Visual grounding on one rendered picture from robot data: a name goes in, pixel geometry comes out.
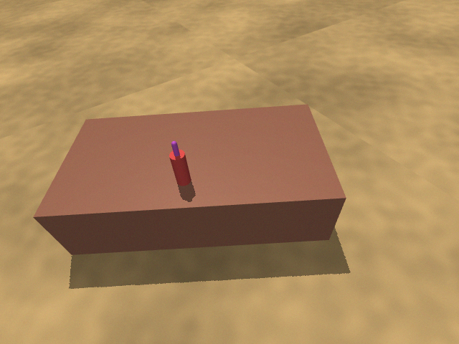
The bottle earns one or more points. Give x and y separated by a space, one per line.
179 164

